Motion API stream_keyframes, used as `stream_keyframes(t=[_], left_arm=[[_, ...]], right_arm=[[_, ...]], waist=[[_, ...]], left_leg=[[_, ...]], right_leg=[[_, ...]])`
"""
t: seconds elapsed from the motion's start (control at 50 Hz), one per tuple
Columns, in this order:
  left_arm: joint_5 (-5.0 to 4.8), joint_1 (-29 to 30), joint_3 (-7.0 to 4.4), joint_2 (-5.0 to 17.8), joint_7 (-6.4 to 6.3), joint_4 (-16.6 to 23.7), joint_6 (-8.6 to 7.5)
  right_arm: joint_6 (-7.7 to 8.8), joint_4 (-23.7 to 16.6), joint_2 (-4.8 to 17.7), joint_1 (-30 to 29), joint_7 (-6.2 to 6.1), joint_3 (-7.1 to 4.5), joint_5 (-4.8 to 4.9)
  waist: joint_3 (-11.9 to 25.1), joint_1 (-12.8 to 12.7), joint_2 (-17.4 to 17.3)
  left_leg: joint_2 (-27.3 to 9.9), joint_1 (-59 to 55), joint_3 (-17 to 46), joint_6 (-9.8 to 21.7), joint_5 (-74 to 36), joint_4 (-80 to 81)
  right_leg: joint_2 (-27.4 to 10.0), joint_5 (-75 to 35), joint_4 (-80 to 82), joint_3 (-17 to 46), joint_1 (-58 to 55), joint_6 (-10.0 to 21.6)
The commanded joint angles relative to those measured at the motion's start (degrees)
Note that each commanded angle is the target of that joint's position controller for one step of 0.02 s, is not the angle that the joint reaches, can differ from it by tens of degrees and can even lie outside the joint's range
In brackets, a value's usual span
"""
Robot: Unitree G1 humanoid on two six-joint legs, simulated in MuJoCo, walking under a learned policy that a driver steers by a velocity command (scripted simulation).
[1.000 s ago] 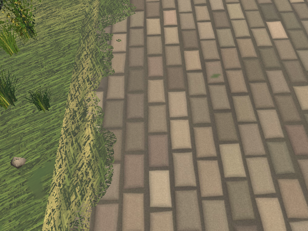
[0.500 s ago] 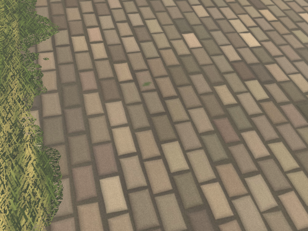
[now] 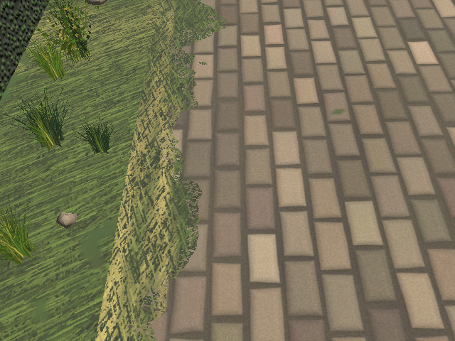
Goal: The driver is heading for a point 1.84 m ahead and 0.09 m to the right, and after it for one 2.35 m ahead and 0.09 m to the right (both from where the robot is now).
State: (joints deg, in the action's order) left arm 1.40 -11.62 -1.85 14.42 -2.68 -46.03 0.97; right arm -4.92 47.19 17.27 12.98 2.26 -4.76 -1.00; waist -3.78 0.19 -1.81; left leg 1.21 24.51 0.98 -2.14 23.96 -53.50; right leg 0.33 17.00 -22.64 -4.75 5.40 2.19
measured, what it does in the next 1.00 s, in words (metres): steps on the spot: left foot, then right foot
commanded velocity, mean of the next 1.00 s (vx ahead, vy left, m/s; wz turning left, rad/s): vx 0.00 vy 0.00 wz -0.06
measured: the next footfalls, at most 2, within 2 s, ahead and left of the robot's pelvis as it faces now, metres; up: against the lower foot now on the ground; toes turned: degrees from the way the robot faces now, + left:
left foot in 0.14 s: +0.03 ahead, +0.12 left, +0.00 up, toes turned +7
right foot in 0.68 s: +0.02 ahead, -0.06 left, +0.00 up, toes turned +3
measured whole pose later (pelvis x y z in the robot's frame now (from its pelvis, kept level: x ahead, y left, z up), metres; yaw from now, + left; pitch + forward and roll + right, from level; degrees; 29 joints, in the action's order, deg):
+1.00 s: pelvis +0.00 +0.02 +0.00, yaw -9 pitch +1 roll +1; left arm 0.5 -13.7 -3.9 17.1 -0.6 -47.2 2.3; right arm -3.1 45.3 17.8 7.3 -1.3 -2.3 -0.8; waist -4.8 -1.1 -1.2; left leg 0.6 25.0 3.2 -2.8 23.2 -50.5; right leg 6.4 12.5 -23.5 9.6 10.8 3.9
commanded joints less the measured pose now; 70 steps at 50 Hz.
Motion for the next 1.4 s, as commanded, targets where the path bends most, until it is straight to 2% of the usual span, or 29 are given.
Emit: stream_keyframes(t=[0.02, 0.1, 0.12, 0.14, 0.16, 0.18, 0.2, 0.24, 0.28, 0.38, 0.46, 0.58, 0.66, 0.68, 0.7, 0.72, 0.74, 0.76, 0.8, 1.0, 1.1, 1.14, 1.16, 1.18, 1.2, 1.22, 1.26, 1.34, 1.4], left_arm=[[0.18, -2.56, -2.72, 10.81, 0.50, 1.64, -0.41], [-0.19, -0.97, -3.34, 12.19, 1.29, 1.65, -0.36], [-0.58, -0.24, -3.42, 12.23, 1.32, 1.58, -0.28], [-0.55, -1.71, -3.38, 11.65, 1.43, 1.18, -0.38], [0.25, -3.35, -2.30, 7.38, 1.70, 3.52, -0.12], [0.18, 2.19, -1.68, 6.36, 0.88, 6.31, 0.95], [0.33, 2.66, -1.92, 8.11, 0.77, 5.81, 1.50], [-0.59, 2.44, -2.20, 8.51, 1.28, 4.44, 1.16], [0.28, -2.03, -2.32, 8.83, 1.90, 2.00, 1.47], [-0.41, -2.66, -1.14, 5.40, 2.63, -0.42, 2.79], [-0.58, -0.68, -1.40, 6.93, 2.58, -0.91, 2.68], [-0.96, -1.61, -1.25, 5.70, 2.35, -0.71, 1.40], [-1.07, -4.33, -1.09, 5.09, 2.45, -0.68, 0.33], [-0.09, -5.26, -2.00, 9.15, 2.27, -0.43, -0.20], [-0.51, -5.63, -3.94, 16.27, 2.33, 0.03, -0.36], [-0.40, -9.84, -3.81, 14.57, 2.43, -1.24, -0.36], [-0.90, -8.33, -3.58, 12.44, 2.28, -1.06, -0.25], [-1.08, -4.42, -3.30, 10.88, 2.00, -0.15, 0.17], [-1.34, -1.20, -3.02, 9.45, 1.59, 1.07, 0.63], [-0.56, -5.10, -4.66, 12.99, 1.90, 1.12, 1.18], [-0.42, -1.15, -5.11, 13.85, 2.47, 2.39, 1.56], [-0.99, 2.17, -5.07, 13.60, 2.49, 3.11, 1.73], [-1.51, 3.14, -4.72, 12.46, 2.37, 3.56, 1.64], [-1.48, -0.87, -3.64, 7.81, 2.43, 3.81, 1.39], [-0.86, -4.61, -3.86, 8.23, 1.83, 3.68, 1.48], [0.51, -4.15, -4.62, 12.03, 1.70, 3.11, 1.73], [-0.11, -3.25, -4.71, 11.07, 2.31, 1.17, 2.13], [-0.63, -2.98, -2.46, 6.60, 3.02, -0.79, 2.79], [-0.57, 1.05, -1.55, 6.52, 1.76, -1.00, 3.19]], right_arm=[[0.70, -6.30, 2.97, -5.08, 0.51, 0.08, 0.54], [1.12, -7.33, 3.29, -3.55, 0.11, 0.08, 0.83], [1.62, -6.96, 3.23, -1.49, -0.21, 0.05, 0.36], [2.48, -6.34, 5.29, 1.39, -0.88, -0.51, -0.44], [3.45, -7.13, 12.90, 3.72, -1.50, -1.99, -0.91], [3.54, -6.30, 16.19, 7.84, -1.31, -3.09, 1.13], [3.42, -6.09, 13.25, 7.36, -1.30, -2.52, 1.57], [2.65, -7.50, 8.32, -1.17, -2.04, -0.95, 0.90], [2.74, -8.15, 5.83, -4.08, -2.59, 0.10, 0.76], [4.42, -5.21, 2.47, -2.52, -3.16, 2.52, -0.34], [4.32, -3.18, 6.03, -2.06, -3.84, 2.20, -0.84], [3.92, -2.05, 6.64, -1.79, -4.60, 1.34, -0.21], [3.50, -1.42, 7.34, -3.05, -4.74, 0.56, 0.09], [3.54, -2.34, 6.06, -3.16, -4.56, 0.71, 0.04], [3.38, -5.21, 2.72, -5.47, -4.69, 1.53, 0.36], [2.77, -5.03, 3.37, -7.16, -5.16, 1.57, -0.28], [2.46, -4.21, 3.67, -5.55, -4.84, 1.45, -0.05], [2.52, -3.59, 3.99, -5.20, -4.52, 1.29, 0.22], [2.74, -3.56, 5.47, -4.96, -3.84, 0.93, -0.38], [2.69, -6.59, 5.28, -8.10, -3.84, 1.66, 0.39], [3.67, -7.44, 5.87, -5.75, -4.24, 1.88, 0.83], [4.33, -6.65, 5.55, -1.58, -4.67, 1.94, 0.76], [4.89, -6.18, 6.42, 0.55, -5.19, 1.70, 0.24], [5.15, -6.73, 10.83, 0.33, -5.82, 1.00, -0.55], [4.61, -8.63, 15.26, -3.63, -5.47, 0.36, -0.19], [4.21, -7.91, 12.81, -1.07, -4.95, 0.62, -0.20], [4.45, -8.27, 6.25, -5.02, -4.25, 2.44, 0.02], [5.94, -5.75, 3.17, -3.72, -3.97, 4.01, -0.21], [5.43, -3.45, 7.22, -0.23, -3.22, 2.87, -0.10]], waist=[[1.88, -2.90, 11.00], [3.50, -1.32, 11.32], [4.27, 0.62, 9.40], [6.46, 2.38, 3.57], [9.10, 1.35, -11.77], [10.99, 4.83, -14.42], [8.46, 4.00, -6.19], [1.89, 0.32, -2.46], [4.44, -1.16, -4.07], [4.80, -0.26, -3.67], [1.65, 1.15, -4.90], [2.80, 0.65, -2.94], [4.61, -2.12, -1.60], [5.33, -1.78, 5.07], [2.77, -1.40, 15.62], [3.89, -4.04, 12.41], [3.23, -2.14, 7.35], [2.01, -0.67, 5.40], [2.97, 0.18, 7.03], [5.11, -2.76, 8.48], [5.63, -1.28, 9.92], [5.44, 1.66, 9.50], [5.33, 2.86, 7.35], [6.85, 0.34, -4.92], [6.18, -1.56, -11.49], [6.11, -0.80, -8.03], [1.89, -2.17, -3.59], [5.07, -1.68, -6.66], [3.96, 0.66, -9.25]], left_leg=[[-0.17, 1.96, -3.42, 0.79, 1.61, 7.11], [0.96, -6.31, -6.15, 3.24, -0.64, 17.27], [1.54, -11.18, -6.12, 4.09, -6.51, 24.38], [0.03, -18.84, -0.81, 5.48, -14.29, 31.99], [-16.51, -28.63, 21.09, 9.57, -33.07, 34.87], [-23.99, -25.53, 30.73, 20.14, -47.49, 34.14], [-21.64, -24.89, 26.37, 21.13, -41.80, 34.47], [-13.94, -17.99, 18.51, 16.58, -30.50, 36.16], [-10.69, -17.98, 13.17, 14.72, -34.01, 36.30], [-10.74, -16.11, 9.21, 12.97, -26.52, 39.46], [-12.26, -14.29, 9.67, 13.40, -18.17, 39.15], [-16.41, -18.85, 10.62, 16.23, -32.63, 33.65], [-13.80, -16.38, 5.02, 11.23, -33.03, 25.88], [-9.16, -10.73, 0.70, 7.65, -24.55, 16.94], [2.36, 2.76, -6.03, 3.17, 0.68, 8.49], [2.31, 5.17, -0.77, 2.91, 12.51, -2.23], [0.89, 5.88, 1.32, 2.62, 9.53, -6.99], [-0.11, 6.63, 2.00, 2.18, 5.38, -7.58], [-0.65, 7.30, 1.83, 0.96, 0.56, -6.83], [0.33, 4.64, 1.64, -0.53, -0.71, 4.82], [1.99, -4.21, 2.52, 1.16, -0.87, 14.10], [2.27, -12.64, 2.43, 1.81, -6.94, 26.17], [-0.25, -18.76, 4.17, 2.34, -11.92, 34.76], [-13.91, -24.39, 17.33, 5.08, -10.01, 40.66], [-23.92, -21.29, 30.22, 11.92, -17.39, 41.18], [-25.20, -17.81, 29.51, 16.16, -21.71, 39.51], [-16.79, -13.20, 17.90, 14.22, -24.38, 38.34], [-10.37, -17.00, 10.30, 11.94, -34.48, 36.10], [-9.83, -19.31, 13.87, 12.53, -33.31, 34.67]], right_leg=[[-15.16, -37.07, 0.96, 6.61, -4.95, 9.37], [-15.87, -36.37, -4.59, 4.88, -1.75, 7.24], [-14.98, -32.91, -8.93, 2.94, 0.84, 5.25], [-12.75, -25.60, -17.57, 0.01, 5.94, 1.96], [-6.49, 6.00, -33.07, -4.16, 19.92, -2.24], [1.13, 22.37, -41.00, 2.56, 26.10, -3.09], [-1.41, 19.50, -45.28, 6.23, 27.65, -3.15], [-3.24, 9.73, -41.81, 7.48, 27.09, -3.18], [-2.50, 5.18, -40.25, 5.55, 22.94, -3.80], [-2.40, 3.21, -26.94, 5.94, 15.23, -4.14], [-0.29, 5.27, -19.91, 6.05, 12.80, -2.69], [-0.04, 10.35, -18.74, 4.16, 14.51, -1.26], [0.37, -3.34, -0.67, 5.11, 5.59, 1.00], [-6.05, -9.35, 5.09, 16.25, 1.16, 3.24], [-19.02, -33.47, 5.25, 33.74, -1.80, 10.77], [-22.00, -39.62, 5.02, 35.36, -2.46, 16.84], [-18.85, -37.30, 4.37, 30.45, -2.06, 17.02], [-14.92, -33.12, 4.47, 26.53, -1.17, 14.54], [-10.52, -34.37, 3.87, 22.96, -3.16, 11.50], [-8.95, -31.89, 1.17, 28.77, -2.69, 11.34], [-7.56, -32.88, -0.83, 33.52, 1.91, 9.03], [-4.97, -27.19, -2.63, 34.15, 5.85, 5.66], [-2.29, -19.06, -5.34, 32.60, 10.05, 2.76], [3.90, 0.59, -16.43, 24.06, 15.90, -0.58], [11.82, 18.97, -25.82, 14.06, 22.92, -1.95], [7.05, 18.88, -35.38, 13.29, 21.93, -2.29], [5.88, 11.88, -39.70, 14.64, 19.94, -2.66], [5.82, 7.91, -28.89, 13.57, 14.17, -4.26], [4.27, 10.47, -15.58, 6.79, 11.51, -4.49]])
Velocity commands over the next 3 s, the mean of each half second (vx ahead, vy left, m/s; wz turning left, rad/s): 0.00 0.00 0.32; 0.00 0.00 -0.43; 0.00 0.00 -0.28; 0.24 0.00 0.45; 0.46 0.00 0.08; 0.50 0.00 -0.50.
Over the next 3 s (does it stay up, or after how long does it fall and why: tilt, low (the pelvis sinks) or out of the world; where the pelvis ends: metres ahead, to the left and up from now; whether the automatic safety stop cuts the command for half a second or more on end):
stays up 0.66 0.16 -0.01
